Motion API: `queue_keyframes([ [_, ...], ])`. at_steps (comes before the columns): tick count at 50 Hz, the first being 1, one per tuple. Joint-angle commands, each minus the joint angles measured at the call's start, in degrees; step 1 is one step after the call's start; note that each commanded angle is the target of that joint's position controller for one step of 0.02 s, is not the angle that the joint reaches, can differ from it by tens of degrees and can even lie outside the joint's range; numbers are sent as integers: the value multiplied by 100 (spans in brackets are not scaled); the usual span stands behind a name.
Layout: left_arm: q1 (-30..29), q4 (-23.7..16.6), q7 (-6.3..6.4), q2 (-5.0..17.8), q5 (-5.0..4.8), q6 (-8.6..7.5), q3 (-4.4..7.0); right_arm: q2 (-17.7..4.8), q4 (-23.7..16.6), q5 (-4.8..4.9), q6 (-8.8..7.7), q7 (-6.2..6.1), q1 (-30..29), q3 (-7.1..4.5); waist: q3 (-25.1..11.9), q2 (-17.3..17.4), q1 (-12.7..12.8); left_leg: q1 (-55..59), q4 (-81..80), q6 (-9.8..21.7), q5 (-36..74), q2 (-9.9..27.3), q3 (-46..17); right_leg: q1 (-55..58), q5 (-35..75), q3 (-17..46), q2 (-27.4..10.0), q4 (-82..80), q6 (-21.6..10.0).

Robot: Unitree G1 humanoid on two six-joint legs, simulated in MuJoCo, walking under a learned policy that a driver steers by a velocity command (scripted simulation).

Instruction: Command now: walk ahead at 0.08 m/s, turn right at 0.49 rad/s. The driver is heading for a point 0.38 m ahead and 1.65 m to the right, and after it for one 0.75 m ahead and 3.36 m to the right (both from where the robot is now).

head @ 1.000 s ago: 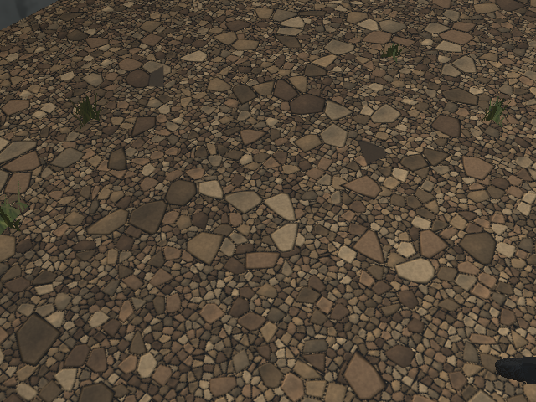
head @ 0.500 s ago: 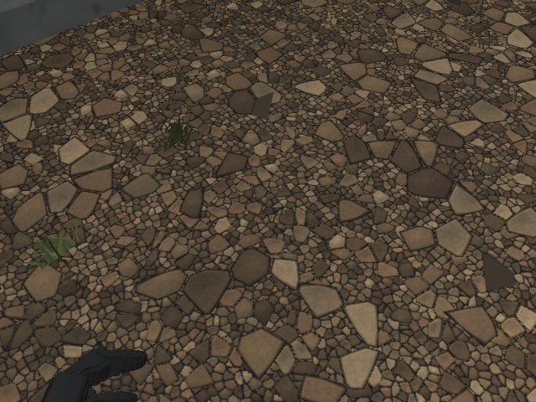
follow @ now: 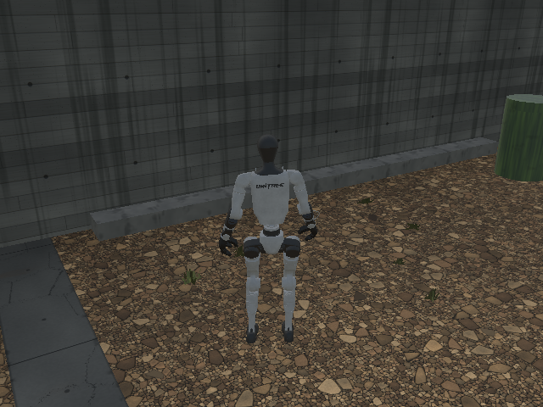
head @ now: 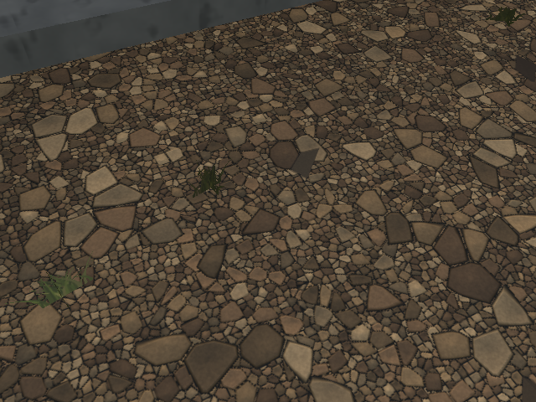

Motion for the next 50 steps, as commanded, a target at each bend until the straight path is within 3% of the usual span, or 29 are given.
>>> queue_keyframes([
  [1, -427, -788, 70, 230, -67, -11, 92, -1390, -123, -147, 0, -96, 896, -494, -611, 1710, -420, 1584, -1427, 1258, 584, 2002, -1847, -1800, -1976, 62, 56, 1212, -50],
  [2, -358, -744, 73, 585, -15, -20, 205, -1125, -278, -205, -68, -103, 729, -433, -722, 1707, -535, 1449, -1575, 1660, 1372, 2447, -2211, -1843, -2435, 124, -133, 2736, 221],
  [3, -147, -642, 65, 823, -44, 40, 342, -803, -400, -185, -130, -129, 390, -336, -786, 1241, -349, 1400, -1444, 1558, 1689, 2250, -1762, -1867, -2211, 301, -271, 3486, 347],
  [4, 121, -493, 102, 815, -44, 154, 386, -674, -484, -96, -165, -139, -21, -308, -738, 931, -142, 1317, -1326, 1290, 1730, 1906, -1180, -1836, -1932, 295, -378, 3828, 481],
  [5, 186, -477, 138, 779, -9, 248, 401, -656, -511, -10, -190, -143, -255, -315, -661, 860, -98, 1288, -1306, 1134, 1689, 1777, -819, -1939, -1608, 254, -476, 4005, 592],
  [8, -171, -749, 91, 427, -41, 371, 306, -724, -441, -43, -159, -186, -193, -360, -534, 845, -234, 1176, -1362, 1065, 1664, 1561, -41, -1830, -1013, -44, -632, 3532, 774],
  [11, -497, -1052, -68, 238, -23, 364, 209, -948, -381, -25, -113, -208, -69, -475, -749, 946, -401, 1245, -1205, 1050, 1739, 1674, 397, -1165, -911, -213, -763, 2326, 669],
  [14, -426, -1170, -187, 470, -18, 381, 296, -1176, -296, 62, -126, -133, 65, -598, -842, 1071, -415, 1297, -997, 992, 1850, 1939, 558, -554, -950, -522, -651, 1531, 445],
  [17, 38, -1051, -166, 556, -16, 449, 430, -1030, -173, 221, -166, -29, 113, -620, -826, 855, -167, 962, -157, 434, 1152, 1830, 1007, 476, -171, -719, -350, 187, 43],
  [18, 375, -961, -75, 883, 20, 431, 568, -816, -46, 163, -159, 28, 433, -592, -729, 30, -112, 229, 911, 19, 296, 1402, 1412, 1241, 1054, -85, -487, -435, -256],
  [19, 566, -1083, 41, 1868, 91, 394, 792, -497, -402, -99, -163, 61, 311, -491, -592, -2130, -269, -1997, 3012, -629, -2589, 510, 1656, 2330, 3655, 2440, -2059, -522, -1180],
  [20, 645, -1245, -31, 1780, 322, 223, 736, -626, -670, -126, -219, 5, -509, -490, -1328, -1624, 252, -2521, 3994, -597, -2881, 53, 257, 2235, 3145, 3353, -2484, -861, -1988],
  [21, 495, -1222, -65, 1611, 326, 95, 678, -785, -686, 23, -227, -37, -751, -534, -1215, -926, 217, -2617, 4227, -417, -2425, 109, -43, 2191, 2482, 2912, -2250, -970, -1797],
  [22, 174, -1230, -5, 1436, 181, 41, 636, -746, -609, 59, -235, -98, -661, -537, -968, -617, -19, -2644, 4019, -299, -1858, 160, -171, 1957, 2067, 2559, -1932, -930, -1460],
  [23, -165, -1297, 62, 1172, 24, 80, 554, -810, -486, -4, -223, -157, -478, -562, -875, -366, -199, -2563, 3771, -286, -1444, 238, -237, 1745, 1774, 2294, -1734, -893, -1200],
  [24, -461, -1385, 125, 1056, -24, 133, 504, -853, -456, -41, -217, -174, -346, -591, -846, -442, -362, -2246, 3545, -292, -1141, 206, -251, 1373, 1661, 2135, -1571, -896, -1079],
  [25, -559, -1443, 170, 1004, 3, 176, 481, -817, -425, -45, -225, -149, -276, -591, -897, -512, -427, -1997, 3444, -314, -920, 74, -206, 1173, 1650, 2063, -1415, -901, -1032],
  [27, -497, -1453, 235, 1010, 34, 211, 494, -664, -343, -1, -250, -99, -190, -543, -990, -460, -422, -1800, 2838, -366, -647, -133, -228, 1144, 1492, 2068, -1249, -858, -968],
  [30, -446, -1465, 290, 1118, -8, 247, 547, -545, -326, 34, -266, -42, -317, -470, -967, -532, -347, -1528, 1846, -431, -482, -336, -352, 1085, 918, 2364, -1123, -802, -915],
  [36, -520, -1552, 228, 1181, -20, 332, 585, -743, -296, 99, -350, 78, -351, -503, -836, -901, -222, -764, 650, -361, -599, -530, -524, 878, 532, 3175, -939, -695, -866],
  [39, -746, -1633, 200, 1139, -81, 368, 570, -864, -190, 134, -418, 128, -3, -574, -840, -929, -411, 222, -611, -220, -171, -465, -452, 660, 526, 3374, -655, -443, -683],
  [40, -742, -1660, 193, 1008, -102, 381, 525, -991, -122, 119, -419, 122, 178, -632, -900, -723, -467, 940, -1152, -96, 384, -113, -532, 283, -52, 3206, -395, -139, -490],
  [41, -274, -1594, 165, 621, -64, 393, 415, -1297, -191, 30, -361, 82, 152, -688, -1197, 353, -199, 1793, -1262, 388, 707, 1090, -1486, -350, -2000, 2459, 146, 962, -209],
  [42, -281, -1762, 137, 791, -101, 327, 464, -1472, -190, -186, -310, 82, 128, -709, -901, 1903, -59, 1603, -1636, 1311, 1180, 2019, -2884, -1406, -2715, 1302, 702, 2320, 137],
  [43, -172, -1614, 107, 1332, -17, 273, 612, -1139, -376, -197, -329, 57, -145, -642, -747, 1456, -52, 1408, -1632, 1539, 1040, 2230, -2780, -1646, -2331, 1175, 157, 3376, 375],
  [44, -140, -1476, 84, 1452, -45, 294, 664, -850, -476, -130, -299, -8, -393, -558, -618, 1082, -48, 1185, -1550, 1342, 719, 1874, -2048, -1602, -1888, 1003, -7, 3735, 473],
  [46, 2, -1338, 89, 1167, -27, 398, 593, -727, -551, 2, -210, -126, -559, -485, -422, 750, -89, 1077, -1467, 1071, 568, 1391, -1157, -1747, -1286, 720, -168, 4395, 640],
  [48, -184, -1448, 49, 862, -84, 408, 470, -817, -508, -35, -156, -192, -329, -472, -313, 790, -255, 1162, -1537, 1069, 923, 1242, -540, -1882, -1017, 290, -386, 4166, 721],
  [50, -511, -1595, 43, 716, -92, 391, 397, -955, -427, -91, -121, -199, 15, -516, -417, 917, -509, 1615, -1536, 1177, 1169, 1383, -319, -2022, -980, 115, -598, 3659, 815],
])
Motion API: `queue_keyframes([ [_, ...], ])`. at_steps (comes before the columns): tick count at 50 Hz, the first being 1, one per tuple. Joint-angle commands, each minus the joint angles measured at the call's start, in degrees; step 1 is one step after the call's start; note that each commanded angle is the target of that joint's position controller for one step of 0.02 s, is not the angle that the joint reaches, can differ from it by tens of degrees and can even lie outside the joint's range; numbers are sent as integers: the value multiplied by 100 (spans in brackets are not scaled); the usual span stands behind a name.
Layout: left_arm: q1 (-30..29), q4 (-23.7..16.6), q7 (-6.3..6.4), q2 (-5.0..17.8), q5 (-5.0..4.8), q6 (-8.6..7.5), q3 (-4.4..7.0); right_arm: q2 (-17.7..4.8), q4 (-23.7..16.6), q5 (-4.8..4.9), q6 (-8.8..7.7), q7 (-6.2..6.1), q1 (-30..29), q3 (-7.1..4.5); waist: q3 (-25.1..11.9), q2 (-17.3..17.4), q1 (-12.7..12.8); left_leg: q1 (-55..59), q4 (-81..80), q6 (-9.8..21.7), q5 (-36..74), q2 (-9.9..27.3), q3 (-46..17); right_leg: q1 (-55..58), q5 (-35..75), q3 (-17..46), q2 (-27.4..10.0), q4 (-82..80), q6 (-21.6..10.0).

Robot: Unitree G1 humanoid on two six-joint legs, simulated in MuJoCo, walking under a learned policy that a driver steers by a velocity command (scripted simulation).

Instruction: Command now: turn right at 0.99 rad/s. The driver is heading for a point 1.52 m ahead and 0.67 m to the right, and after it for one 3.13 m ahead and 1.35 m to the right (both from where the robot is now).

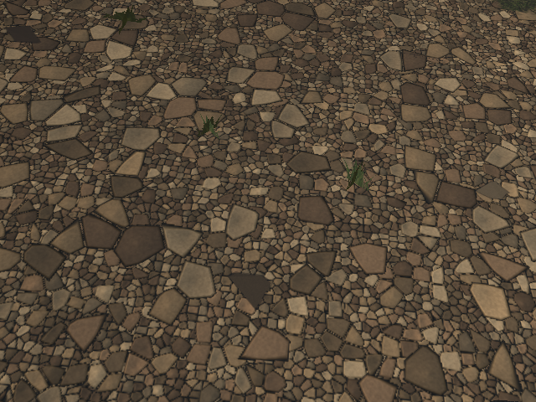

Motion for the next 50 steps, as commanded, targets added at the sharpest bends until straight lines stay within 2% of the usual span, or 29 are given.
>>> queue_keyframes([
  [1, -442, -624, -26, 221, 2, -91, 14, -957, -339, -39, -5, -53, 67, -232, -578, 1187, -257, 1298, -818, 1184, 1230, 1504, -825, -704, 74, -336, -417, -366, 174],
  [4, -444, -662, -90, 96, 55, -101, -46, -1172, -317, 3, 12, 33, -4, -323, -736, 1280, -245, 1204, -752, 1145, 1386, 1665, -351, -56, -8, -519, -583, -1237, 95],
  [6, -304, -599, -123, 153, 51, -71, -14, -1265, -310, 54, 2, 111, -129, -368, -760, 1347, -155, 951, -689, 1037, 1400, 1724, -36, 538, 63, -753, -527, -1801, -29],
  [10, 125, -457, -165, 202, 24, 61, 113, -1186, -196, 281, -63, 257, -165, -394, -814, 1238, 157, 832, 104, 538, 1091, 1850, 417, 1605, 618, -1071, -272, -3409, -475],
  [11, 515, -308, -104, 357, 42, 58, 217, -954, -70, 289, -65, 290, 96, -352, -847, 834, 271, 361, 840, 201, 633, 1594, 704, 2371, 1057, -891, -107, -3966, -702],
  [12, 920, -292, -11, 1043, 40, 9, 435, -687, -131, 138, -50, 322, 185, -283, -654, -676, 341, -1218, 2589, -324, -1215, 970, 1148, 3414, 3056, 782, -1051, -4565, -1211],
  [13, 958, -412, -6, 1560, 108, -169, 461, -418, -651, -57, -93, 292, -249, -160, -1015, -1858, 165, -3056, 4076, -567, -2808, 172, 365, 4024, 2473, 2923, -1983, -4553, -2378],
  [14, 1235, -355, -115, 1223, 146, -377, 411, -731, -728, 64, -206, 285, -703, -221, -1352, -1049, 693, -3456, 4556, -361, -2445, 166, -561, 4035, -184, 3392, -2096, -5219, -2611],
  [15, 1257, -237, -133, 976, 87, -518, 293, -905, -758, 251, -320, 311, -963, -277, -850, -709, 640, -3620, 4386, -77, -1886, 285, -777, 3742, -2196, 3358, -1926, -5608, -2336],
  [16, 947, -240, -116, 824, 13, -570, 211, -1032, -671, 260, -400, 309, -874, -347, -526, -391, 403, -3519, 4069, 16, -1436, 339, -793, 3376, -2498, 3209, -1801, -5660, -2090],
  [17, 689, -269, -69, 685, -26, -570, 123, -1078, -580, 190, -448, 315, -754, -368, -396, -488, 244, -3252, 3674, 4, -1073, 360, -814, 3087, -2285, 2874, -1607, -5680, -1949],
  [19, 534, -335, 37, 625, 68, -585, 61, -1002, -464, 136, -578, 388, -640, -364, -394, -595, 130, -2693, 3082, -90, -361, 183, -702, 2811, -1691, 2422, -1256, -5734, -1793],
  [21, 753, -243, 104, 616, 81, -629, 39, -855, -378, 130, -665, 425, -712, -317, -399, -406, 173, -2438, 2483, -182, 153, 14, -653, 2781, -1078, 2198, -1083, -5689, -1745],
  [23, 873, -179, 138, 673, 40, -654, 46, -735, -382, 176, -696, 450, -822, -257, -268, -519, 190, -2139, 1836, -294, 365, -150, -652, 2537, -828, 2082, -929, -5634, -1737],
  [24, 1009, 53, -67, 971, 403, -525, 129, -584, -109, -345, -287, 605, -385, -101, -346, -958, 258, -1913, 2136, -440, 167, -111, -238, 2334, -1037, 1864, -534, -5626, -1615],
  [26, 1018, 13, -244, 758, 319, -446, 74, -666, -290, -188, -73, 631, -717, -88, -16, -806, 365, -1710, 1896, -641, -25, -115, -183, 1839, -1072, 2022, -426, -5613, -1664],
  [29, 970, 16, -260, 828, 289, -474, 80, -749, -495, -37, -132, 600, -1082, -32, 72, -744, 446, -1341, 1207, -635, -163, -59, -287, 1827, -1015, 2383, -555, -5493, -1727],
  [31, 747, 7, -220, 788, 283, -570, 49, -842, -415, 4, -220, 535, -676, -45, -12, -718, 225, -426, 833, -399, -95, 41, -314, 1603, -951, 2576, -713, -5465, -1645],
  [33, 587, 82, -174, 559, 307, -656, -41, -1004, -106, -67, -332, 424, 469, -121, -232, -335, -388, 1160, 422, -125, -227, 57, -267, 1088, -317, 2399, -544, -4703, -1505],
  [34, 525, 92, -180, 243, 319, -736, -150, -1357, 142, -185, -423, 345, 1532, -227, -717, 488, -913, 2407, 144, 4, -1060, 542, -872, 530, 328, 1736, -33, -3019, -1353],
  [35, 453, -259, -172, -314, 168, -818, -297, -2159, 225, -336, -448, 297, 2178, -369, -1174, 2502, -953, 3328, -1081, 345, -3687, 1955, -3623, -786, -885, 745, 876, -938, -1049],
  [36, 550, -154, -87, -114, 181, -787, -316, -1901, 177, -273, -428, 364, 1706, -343, -744, 1932, -606, 2748, -1622, 556, -4311, 2356, -5175, -1550, -568, 722, 704, 67, -1069],
  [37, 430, 7, -104, 103, 283, -748, -277, -1390, 84, -201, -410, 393, 1325, -215, -295, 1019, -391, 2294, -1402, 600, -3919, 2203, -4480, -1592, 14, 731, 398, 384, -1087],
  [38, 336, 111, -198, 213, 383, -747, -260, -1068, 112, -154, -428, 413, 1228, -129, -207, 685, -302, 1975, -1252, 552, -3283, 1852, -3561, -1387, 382, 656, 214, 217, -1059],
  [39, 198, 150, -305, 225, 441, -742, -252, -910, 217, -131, -465, 400, 1302, -57, -100, 749, -276, 1767, -1319, 506, -2761, 1524, -2856, -1239, 587, 634, 84, -19, -1011],
  [41, 11, 164, -424, 141, 483, -696, -296, -803, 476, -95, -572, 383, 1616, 8, 122, 1134, -276, 1601, -1502, 493, -2086, 1207, -2200, -1205, 816, 602, 76, -272, -912],
  [45, -817, -33, -463, 8, 484, -689, -402, -754, 852, 23, -710, 418, 2242, 56, 425, 949, -363, 1820, -1722, 602, -105, 1132, -1339, -1798, 1263, 353, 191, -755, -848],
  [48, -1668, -288, -543, -153, 479, -731, -561, -643, 1039, 51, -724, 411, 2360, 144, 580, 846, -401, 1353, -2063, 562, 1639, 846, -467, -1069, 1634, -614, 176, -2087, -821],
  [50, -2028, -398, -601, -336, 450, -764, -696, -788, 1256, 59, -733, 388, 2564, 147, 648, 927, -438, 1173, -2446, 563, 2804, 995, -287, -170, 1932, -1149, 80, -2888, -1019],
])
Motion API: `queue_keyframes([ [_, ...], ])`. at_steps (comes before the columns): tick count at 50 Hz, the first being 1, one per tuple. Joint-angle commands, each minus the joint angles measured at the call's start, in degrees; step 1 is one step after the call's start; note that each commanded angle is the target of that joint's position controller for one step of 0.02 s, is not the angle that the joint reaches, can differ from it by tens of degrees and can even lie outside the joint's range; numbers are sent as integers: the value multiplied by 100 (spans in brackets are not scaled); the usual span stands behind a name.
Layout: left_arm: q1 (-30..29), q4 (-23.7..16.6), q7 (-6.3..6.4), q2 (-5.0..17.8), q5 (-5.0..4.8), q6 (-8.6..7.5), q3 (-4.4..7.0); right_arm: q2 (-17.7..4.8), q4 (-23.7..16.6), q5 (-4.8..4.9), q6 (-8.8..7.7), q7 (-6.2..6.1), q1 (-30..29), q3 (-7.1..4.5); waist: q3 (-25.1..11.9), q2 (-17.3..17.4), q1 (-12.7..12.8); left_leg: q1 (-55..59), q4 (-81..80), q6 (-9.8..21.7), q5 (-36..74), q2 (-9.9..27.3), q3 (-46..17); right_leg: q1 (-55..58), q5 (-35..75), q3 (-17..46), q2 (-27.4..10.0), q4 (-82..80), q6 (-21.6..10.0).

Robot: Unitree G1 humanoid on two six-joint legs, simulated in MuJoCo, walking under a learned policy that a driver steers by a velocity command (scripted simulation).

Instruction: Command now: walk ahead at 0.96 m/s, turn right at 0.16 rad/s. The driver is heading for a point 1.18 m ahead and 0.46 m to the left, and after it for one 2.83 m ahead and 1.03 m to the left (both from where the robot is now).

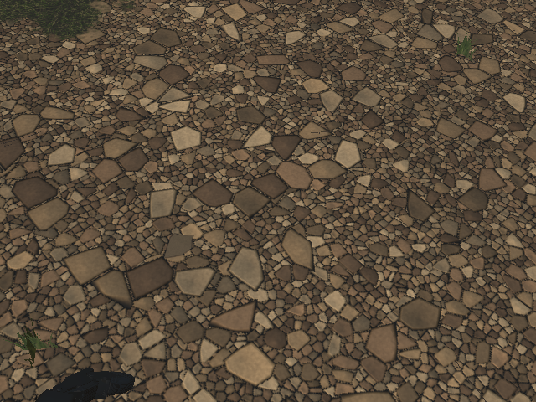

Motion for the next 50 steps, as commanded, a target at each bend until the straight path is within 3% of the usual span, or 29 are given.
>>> queue_keyframes([
  [1, -1129, -651, -37, 70, -36, -134, -109, -838, -135, 48, -128, -33, -202, -77, 791, 886, 233, -1009, -786, 335, 5048, 1171, -313, 1027, 351, -986, 184, -990, -218],
  [3, -531, -447, 90, 273, -3, -108, -60, -1223, -29, 23, -88, -118, -232, -127, 329, 1233, 722, -411, 230, 373, 7949, 1427, -104, 1773, -178, -1043, 532, -1079, -412],
  [5, 1628, 277, 306, 730, -32, -75, 169, -1449, -38, 6, 44, -201, -641, -165, -789, 1349, 1848, -734, 2629, 351, 8203, 1511, 8, 4019, -494, -704, 588, -1404, -659],
  [6, 2652, 606, 438, 1097, 31, -46, 326, -1231, -129, -14, 63, -190, -752, -113, -1309, 1093, 2207, -1809, 4390, 333, 6571, 1255, 26, 5541, -1193, -28, -41, -1420, -787],
  [7, 2664, 669, 519, 1512, 179, -61, 458, -206, -358, 49, 46, -57, -282, 91, -1782, -646, 1443, -3969, 6784, 218, 266, 264, -67, 6970, -3155, 2587, -1774, -1753, -1207],
  [8, 2414, 532, 485, 1331, 50, -72, 436, -705, -501, 164, 13, -85, -417, 3, -2118, -344, 1451, -4699, 7594, 393, -351, -24, -973, 6798, -3786, 4604, -2271, -2811, -1301],
  [9, 1930, 666, 488, 1016, -11, -97, 413, -902, -647, 191, 16, -97, -1066, -62, -876, 130, 1264, -5069, 7298, 440, 417, 353, -1006, 5853, -3219, 3513, -1947, -3133, -1095],
  [11, 1579, 787, 464, 560, 25, -259, 325, -632, -583, 108, 86, -31, -1282, 1, 173, 596, 840, -4678, 6680, 419, 728, 709, -1011, 4260, -1494, 2149, -1558, -3403, -818],
  [14, 1599, 1039, 474, 168, -99, -455, 196, -345, -498, -42, 377, 163, -1098, 51, 480, 82, 410, -4420, 6330, 250, 799, 971, -1008, 3338, -1294, 1153, -1273, -4020, -505],
  [15, 1710, 1147, 440, 100, -175, -494, 176, -304, -559, -45, 433, 186, -1366, 47, 694, 162, 408, -4682, 6245, 232, 961, 1018, -960, 3297, -704, 613, -1109, -4078, -293],
  [18, 1776, 1240, 392, 166, -151, -606, 163, -231, -1001, 6, 448, 250, -2435, 118, 1063, 27, 510, -4966, 5391, 192, 1858, 880, -510, 2960, 813, -485, -769, -4424, -18],
  [22, 2152, 1425, 479, 320, -209, -672, 108, -166, -1328, 67, 332, 381, -3310, 233, 963, 306, 653, -4260, 3627, 395, 2870, 369, 530, 3415, 3818, -1382, -614, -4404, 386],
  [24, 2251, 1420, 625, 626, -194, -664, 149, -332, -1268, 32, 325, 413, -3179, 218, 576, 1, 488, -3680, 3165, 548, 2999, -53, 845, 4142, 6021, -1510, -818, -3799, 536],
  [26, 2029, 1284, 809, 974, -134, -506, 248, -714, -972, -6, 375, 373, -2181, 103, -124, -335, -139, -2566, 3046, 704, 2456, -474, 860, 4554, 7498, -1481, -1056, -2301, 620],
  [28, 1198, 1007, 841, 1240, -39, -303, 355, -1315, -260, -25, 416, 227, 338, -214, -1017, -263, -1412, -87, 2717, 1226, 1875, -332, 50, 3439, 6723, -1282, -1102, 1289, 558],
  [29, 744, 951, 708, 967, -33, -313, 358, -1529, -197, 206, 479, 92, 376, -409, -789, 992, -1384, 669, 2216, 1409, 1714, 36, -635, 2010, 475, -1219, 188, 3868, 515],
  [30, 1583, 401, 625, 166, -30, -477, 98, -2111, -347, -9, 515, 62, -363, -466, -1089, 1838, 40, 1627, 2671, 2290, 3415, 1066, -2883, -74, -2442, -375, 399, 5482, 720],
  [31, 1506, 114, 605, 371, -112, -589, 37, -2098, -616, -3, 541, -1, -567, -560, -2036, 1197, -188, 2229, 1232, 3023, 591, 1708, -4808, -938, -2296, 545, 268, 5587, 637],
  [32, 1177, 143, 561, 565, -50, -678, 12, -1506, -651, -30, 532, -94, -821, -457, -808, 130, 21, 975, 294, 2545, -566, 1641, -4933, -1099, -1744, 607, -113, 4621, 440],
  [33, 976, 101, 525, 555, 5, -651, 27, -1204, -588, -29, 498, -100, -1110, -377, -117, -272, 398, -184, 122, 2182, -551, 1403, -4409, -735, -1506, 539, -367, 3869, 434],
  [34, 911, 91, 524, 481, 137, -544, -16, -1183, -609, -17, 406, -104, -1195, -348, 271, -335, 608, -1052, 165, 2082, 242, 1164, -4099, -364, -1610, 508, -451, 3511, 510],
  [36, 931, 62, 503, 371, 244, -242, -70, -1064, -642, 49, 240, -102, -1347, -281, 609, -427, 927, -2458, 18, 1887, 654, 625, -3226, 367, -1707, 355, -719, 2592, 731],
  [39, -55, -436, 395, 217, 125, -175, -169, -1197, -705, 80, 89, -66, -1319, -345, 826, 25, 702, -3380, -177, 1708, 1635, 123, -2592, 1025, -548, -52, -766, 732, 889],
  [42, -574, -620, 356, 100, -72, -196, -215, -1264, -681, 144, 91, 13, -1024, -427, 489, 367, 247, -2892, -1, 1240, 2787, -67, -2419, 1679, 1021, -246, -408, -726, 762],
  [45, -691, -741, 409, 304, -108, -236, -154, -1380, -686, 134, 131, -13, -891, -499, 226, 626, 134, -1913, 512, 989, 3649, 135, -2651, 2006, 976, -118, -179, -1579, 637],
  [47, 185, -507, 514, 759, -125, -281, 39, -1623, -746, 62, 132, -45, -1038, -553, -449, 635, 589, -1449, 1790, 720, 4972, 151, -2717, 3106, 138, -27, 108, -1751, 523],
  [48, 1257, -260, 590, 991, -143, -315, 165, -1784, -811, 42, 107, -23, -1357, -580, -991, 599, 1280, -1767, 3041, 599, 4954, 20, -2614, 4285, -218, -12, -4, -1745, 458],
  [49, 2560, -21, 715, 1374, -39, -345, 344, -1379, -952, 26, 25, -14, -1587, -470, -1670, 301, 1846, -2609, 4741, 543, 3826, -200, -2305, 5715, -1627, 700, -835, -1547, 301],
  [50, 2871, 51, 757, 1721, 217, -339, 437, -341, -1211, 182, 3, -39, -1319, -210, -2156, -1226, 1508, -4322, 6485, 465, -939, -767, -1656, 6916, -3498, 3188, -2555, -2269, 5],
])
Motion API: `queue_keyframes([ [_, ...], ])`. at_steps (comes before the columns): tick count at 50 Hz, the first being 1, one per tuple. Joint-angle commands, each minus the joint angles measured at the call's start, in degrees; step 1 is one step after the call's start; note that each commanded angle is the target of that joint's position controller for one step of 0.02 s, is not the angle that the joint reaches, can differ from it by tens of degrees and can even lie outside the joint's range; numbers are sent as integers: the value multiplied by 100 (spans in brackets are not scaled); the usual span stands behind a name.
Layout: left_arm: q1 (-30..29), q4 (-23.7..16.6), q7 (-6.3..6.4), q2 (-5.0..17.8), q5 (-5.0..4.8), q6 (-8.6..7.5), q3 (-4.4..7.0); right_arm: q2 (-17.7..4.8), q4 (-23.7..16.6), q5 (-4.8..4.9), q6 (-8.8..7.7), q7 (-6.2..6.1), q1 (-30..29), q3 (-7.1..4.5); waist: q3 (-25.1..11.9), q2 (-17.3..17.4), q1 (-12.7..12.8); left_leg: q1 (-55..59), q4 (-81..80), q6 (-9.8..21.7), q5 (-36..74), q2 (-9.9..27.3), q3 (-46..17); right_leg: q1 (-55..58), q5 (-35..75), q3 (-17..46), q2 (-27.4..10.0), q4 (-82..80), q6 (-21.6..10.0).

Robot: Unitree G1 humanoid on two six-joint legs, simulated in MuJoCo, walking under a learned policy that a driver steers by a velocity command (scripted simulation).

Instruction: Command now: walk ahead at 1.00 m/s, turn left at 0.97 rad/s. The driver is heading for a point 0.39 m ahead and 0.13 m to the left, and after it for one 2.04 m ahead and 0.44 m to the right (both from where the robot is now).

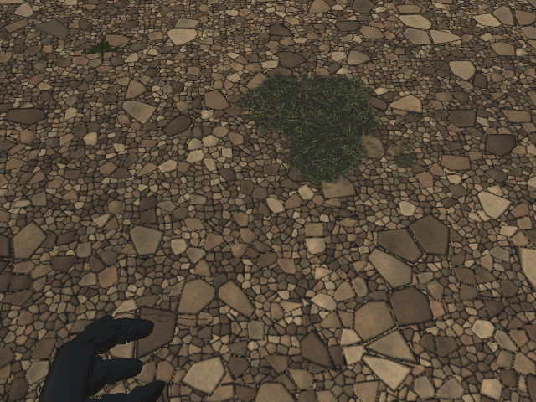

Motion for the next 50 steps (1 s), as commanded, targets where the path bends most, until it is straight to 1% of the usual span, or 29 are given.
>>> queue_keyframes([
  [1, 2610, 379, 133, 1929, 131, 57, 780, 1, -1081, 141, -127, -29, -233, 205, -2525, -2332, 1117, -4360, 4053, -65, 204, 304, 766, 5516, -4398, 5062, -2662, -1705, -1023],
  [2, 1950, 245, 101, 1213, 79, 91, 668, -375, -924, -19, -6, -49, -756, 153, -1496, -1185, 1142, -4603, 4044, -80, 902, 767, 953, 4633, -4581, 4010, -2255, -1752, -966],
  [4, 2111, 526, 36, 695, 64, 107, 539, -347, -955, -208, 93, 103, -1521, 137, -404, -181, 1235, -4341, 3524, -182, 1279, 1166, 1098, 3365, -1839, 1855, -1651, -1592, -674],
  [5, 2179, 719, 63, 646, 46, 83, 512, -127, -1124, -210, 166, 197, -1418, 181, -404, -520, 978, -4404, 3503, -231, 1292, 1226, 1134, 3206, -1775, 1575, -1593, -1725, -718],
  [7, 2318, 1002, -17, 439, -72, -50, 472, 95, -1374, -208, 317, 309, -1715, 274, -143, -651, 840, -4587, 3495, -269, 1329, 1485, 1158, 2851, -1122, 969, -1522, -1981, -671],
  [11, 1994, 1132, -95, 532, -120, -222, 497, 132, -1872, -186, 395, 419, -2398, 392, 262, -585, 541, -4555, 2632, -297, 2339, 1557, 1426, 2296, 488, -639, -1262, -2454, -506],
  [14, 2272, 1346, -94, 537, -114, -253, 460, 266, -2011, -250, 291, 513, -3004, 519, 807, -51, 636, -3612, 603, -208, 2925, 1158, 2046, 1888, 2295, -1447, -891, -2688, -460],
  [16, 2763, 1569, -84, 854, -141, -233, 487, 387, -1783, -279, 158, 503, -2838, 587, 576, -203, 699, -2467, -106, -100, 3026, 524, 2500, 2160, 4651, -1443, -913, -2386, -546],
  [18, 2683, 1658, 5, 1342, -216, -126, 555, 63, -1307, -366, 78, 383, -1561, 477, -183, -682, -4, -933, -672, 75, 2779, 239, 2188, 2436, 5734, -1334, -1056, -778, -607],
  [19, 2273, 1559, 77, 1985, -591, -112, 719, -392, -1475, 140, 43, 226, -1177, 170, -708, -972, -678, 3, -1248, 227, 3758, 773, 1487, 2363, 5842, -1024, -1143, 170, -505],
  [20, 2130, 1406, 99, 1600, -514, -107, 620, -885, -1179, 43, 92, 65, -531, 80, -1368, -481, -838, 1363, -1217, 317, 5519, 1628, 778, 1636, 2902, -1023, -585, 2009, -272],
  [21, 3207, 1393, -20, 607, -247, -134, 366, -1197, -1247, -293, 79, -78, -618, 155, -2734, 1405, 41, 3297, -146, 990, 9981, 3444, -849, 142, -3236, -329, 317, 4686, -62],
  [22, 3639, 1620, -70, 980, -470, -185, 478, -886, -1303, -353, 115, -32, -511, 149, -3944, 849, -158, 3467, -416, 1704, 9697, 3819, -1369, -163, -3525, 1141, 375, 5457, -25],
  [23, 3034, 1464, -56, 1148, -670, -139, 578, -727, -1245, -252, 110, 17, -778, 135, -3131, 431, -52, 2497, -1008, 1631, 8059, 3475, -794, -470, -3145, 833, 84, 5238, 42],
  [24, 2497, 1296, 17, 951, -650, -61, 567, -421, -1126, -67, 1, 36, -1277, 197, -1841, -79, 248, 1310, -1472, 1229, 6883, 3047, -176, -773, -2691, 399, -218, 4566, 113],
  [25, 2457, 1356, 106, 746, -597, 82, 571, -56, -1116, 20, -72, 25, -1685, 290, -1312, -166, 555, 570, -1830, 1044, 5969, 2843, 175, -768, -2372, 215, -414, 4335, 202],
  [26, 2552, 1436, 144, 751, -531, 218, 621, 52, -1109, -7, -124, 32, -1864, 295, -875, -127, 702, -384, -2135, 869, 6077, 2710, 602, -226, -2132, 135, -479, 4302, 247],
  [29, 2758, 1299, 179, 331, -478, 459, 669, 117, -1046, -145, -158, -1, -2317, 243, -571, 307, 1105, -1556, -2653, 685, 5789, 2557, 1595, 213, -1619, -51, -524, 3945, 338],
  [33, 2156, 881, 99, 245, -384, 496, 669, 53, -936, -140, -38, -246, -2549, 196, -486, 462, 1063, -1509, -2689, 480, 5186, 2252, 2545, 133, -135, -317, -551, 2458, 236],
  [36, 1713, 647, -94, 273, -338, 519, 672, -115, -842, -40, 110, -340, -2457, 141, -523, 383, 858, -1014, -2506, 416, 4883, 2392, 2757, 239, 484, -530, -463, 1479, 51],
  [39, 1422, 344, -278, 528, -358, 624, 759, -313, -783, 102, 248, -313, -2380, 46, -383, 417, 789, -539, -2085, 257, 4740, 2687, 2764, 151, -97, -719, -394, 1044, -206],
  [42, 1864, 271, -317, 734, -363, 645, 902, -359, -790, 256, 329, -311, -2463, -25, -479, 365, 1083, -428, -841, -153, 5489, 2647, 2958, 833, -460, -1071, 34, 312, -629],
  [43, 2452, 405, -242, 978, -331, 600, 1031, -281, -750, 246, 354, -284, -2277, -24, -670, -67, 1330, -825, 285, -448, 5154, 2324, 3042, 1727, 413, -873, 235, -250, -914],
  [44, 2510, 313, -98, 1729, -307, 574, 1224, -118, -903, 23, 325, -238, -2114, 18, -632, -1564, 1152, -2209, 1982, -954, 1973, 1555, 3094, 2571, 4079, 871, -710, -408, -1443],
  [45, 2314, 81, -104, 1902, -83, 510, 1193, 20, -1163, -136, 309, -181, -2029, 85, -1570, -2135, 811, -3872, 3636, -1246, -1066, 396, 2082, 3751, 3708, 3377, -1674, -755, -2725],
  [46, 2078, -106, -202, 1682, -125, 426, 1139, -245, -1077, -58, 269, -118, -2153, 48, -2075, -1020, 1030, -3977, 3872, -1099, -879, 613, 950, 3820, 2538, 3413, -1763, -1081, -2607],
  [47, 1809, -162, -200, 1517, -239, 376, 1099, -224, -1167, 56, 241, -108, -2453, 40, -1640, -598, 946, -4101, 3686, -969, -402, 728, 888, 3414, 1741, 2959, -1553, -1174, -2314],
  [48, 1519, -176, -154, 1300, -399, 400, 1051, -144, -1091, 0, 248, -161, -2533, 38, -1115, -50, 759, -4127, 3198, -955, -24, 906, 889, 2840, 1169, 2486, -1245, -1226, -1956],
  [50, 1116, -343, 15, 1054, -427, 519, 986, -173, -1082, -60, 306, -221, -2576, 8, -887, -269, 554, -3574, 2270, -981, 460, 974, 900, 2004, 759, 2020, -817, -1283, -1626],
])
